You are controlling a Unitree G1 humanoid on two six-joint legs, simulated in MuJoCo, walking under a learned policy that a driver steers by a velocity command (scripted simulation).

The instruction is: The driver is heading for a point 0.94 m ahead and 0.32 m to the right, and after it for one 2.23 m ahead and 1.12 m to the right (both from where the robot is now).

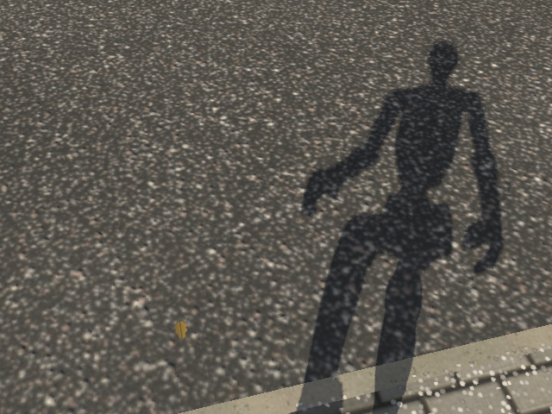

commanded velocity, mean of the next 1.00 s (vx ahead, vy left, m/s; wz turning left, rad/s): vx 0.50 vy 0.00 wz -0.52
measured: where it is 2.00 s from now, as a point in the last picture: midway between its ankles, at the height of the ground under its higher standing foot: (397, 279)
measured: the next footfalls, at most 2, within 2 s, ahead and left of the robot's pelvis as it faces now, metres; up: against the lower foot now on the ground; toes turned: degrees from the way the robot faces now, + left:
right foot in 0.12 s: +0.25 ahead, -0.14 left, +0.00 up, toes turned -5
left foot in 0.62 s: +0.56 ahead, +0.01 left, +0.00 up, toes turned -24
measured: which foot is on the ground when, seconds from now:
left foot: down 0.00-0.14, up 0.16-0.60, down 0.62-1.00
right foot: up 0.00-0.10, down 0.12-0.62, up 0.64-1.00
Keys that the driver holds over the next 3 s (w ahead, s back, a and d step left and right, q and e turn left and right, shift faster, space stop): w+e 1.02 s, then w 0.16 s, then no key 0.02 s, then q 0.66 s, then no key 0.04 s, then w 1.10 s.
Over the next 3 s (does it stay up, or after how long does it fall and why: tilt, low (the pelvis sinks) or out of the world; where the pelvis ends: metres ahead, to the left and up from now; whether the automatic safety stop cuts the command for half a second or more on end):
stays up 1.22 -0.48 -0.02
